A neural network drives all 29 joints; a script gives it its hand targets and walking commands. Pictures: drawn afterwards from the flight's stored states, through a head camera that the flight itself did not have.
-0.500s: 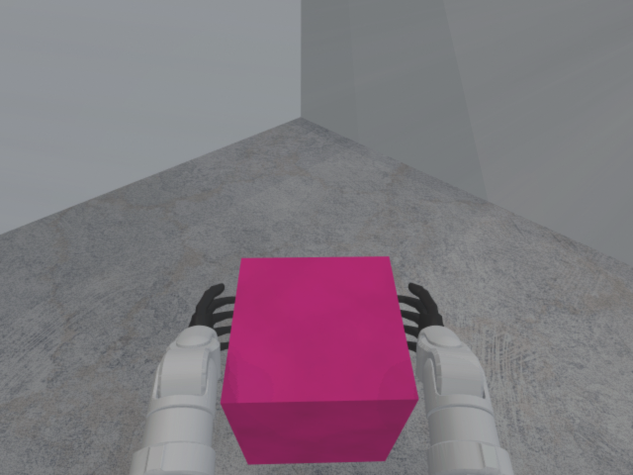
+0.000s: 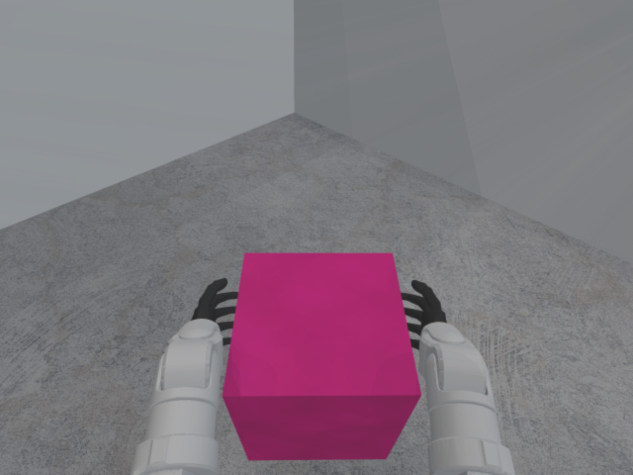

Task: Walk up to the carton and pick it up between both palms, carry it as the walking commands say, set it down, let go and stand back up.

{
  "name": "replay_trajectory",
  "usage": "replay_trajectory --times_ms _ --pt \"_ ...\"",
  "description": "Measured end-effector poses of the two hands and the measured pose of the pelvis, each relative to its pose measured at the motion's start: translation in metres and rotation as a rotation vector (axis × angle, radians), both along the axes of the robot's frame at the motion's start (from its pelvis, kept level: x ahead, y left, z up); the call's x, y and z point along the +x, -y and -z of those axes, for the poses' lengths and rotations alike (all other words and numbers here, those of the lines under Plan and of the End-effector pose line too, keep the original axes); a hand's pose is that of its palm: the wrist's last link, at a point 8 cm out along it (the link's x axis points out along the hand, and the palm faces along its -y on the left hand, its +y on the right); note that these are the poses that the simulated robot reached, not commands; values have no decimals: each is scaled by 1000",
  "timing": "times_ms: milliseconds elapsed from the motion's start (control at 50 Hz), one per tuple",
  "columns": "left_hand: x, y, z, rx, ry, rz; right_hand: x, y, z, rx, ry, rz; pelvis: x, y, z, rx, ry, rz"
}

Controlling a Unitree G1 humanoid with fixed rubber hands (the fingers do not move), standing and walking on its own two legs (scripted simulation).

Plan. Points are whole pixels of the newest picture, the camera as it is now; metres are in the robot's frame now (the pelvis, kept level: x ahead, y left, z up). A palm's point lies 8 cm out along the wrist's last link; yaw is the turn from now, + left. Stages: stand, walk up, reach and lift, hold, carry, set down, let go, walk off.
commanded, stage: reach and lift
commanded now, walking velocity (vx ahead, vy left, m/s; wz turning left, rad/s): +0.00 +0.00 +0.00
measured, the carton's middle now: (318, 360) +0.30 +0.00 -0.03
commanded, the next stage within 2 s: hold in 0.44 s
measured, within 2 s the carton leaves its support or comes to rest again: neither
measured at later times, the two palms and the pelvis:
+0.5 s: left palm (206, 339) +0.28 +0.15 +0.04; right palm (436, 343) +0.28 -0.15 +0.05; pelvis +0.00 +0.00 +0.00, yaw +0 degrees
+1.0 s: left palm (203, 341) +0.28 +0.15 +0.05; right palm (434, 344) +0.28 -0.15 +0.05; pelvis +0.00 +0.00 +0.00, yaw +0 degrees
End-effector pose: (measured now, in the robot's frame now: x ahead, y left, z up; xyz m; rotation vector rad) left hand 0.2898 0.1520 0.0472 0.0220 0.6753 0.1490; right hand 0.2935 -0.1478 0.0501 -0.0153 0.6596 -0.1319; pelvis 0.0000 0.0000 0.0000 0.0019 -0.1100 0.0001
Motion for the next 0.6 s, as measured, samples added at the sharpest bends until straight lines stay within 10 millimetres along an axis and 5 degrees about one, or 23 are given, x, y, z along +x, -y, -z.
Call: replay_trajectory --times_ms 600 --pt "-12 3 2 19 -10 23 -15 3 2 -25 -10 -11 0 1 0 0 17 -5"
